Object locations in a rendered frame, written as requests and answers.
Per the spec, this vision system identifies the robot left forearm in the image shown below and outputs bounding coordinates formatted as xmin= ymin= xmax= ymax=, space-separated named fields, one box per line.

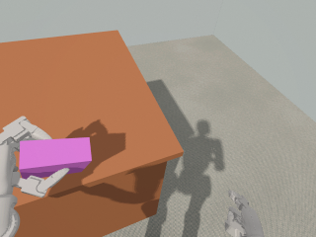
xmin=0 ymin=195 xmax=21 ymax=237

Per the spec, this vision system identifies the sponge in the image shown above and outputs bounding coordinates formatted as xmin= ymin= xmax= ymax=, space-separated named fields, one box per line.
xmin=19 ymin=137 xmax=92 ymax=180

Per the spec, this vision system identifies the right robot hand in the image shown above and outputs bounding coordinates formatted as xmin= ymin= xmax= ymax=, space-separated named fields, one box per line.
xmin=224 ymin=190 xmax=265 ymax=237

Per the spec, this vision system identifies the left robot hand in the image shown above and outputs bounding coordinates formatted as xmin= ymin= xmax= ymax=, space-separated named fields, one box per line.
xmin=0 ymin=116 xmax=70 ymax=198

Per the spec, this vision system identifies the table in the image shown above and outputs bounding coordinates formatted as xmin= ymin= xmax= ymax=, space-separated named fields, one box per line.
xmin=0 ymin=30 xmax=184 ymax=237

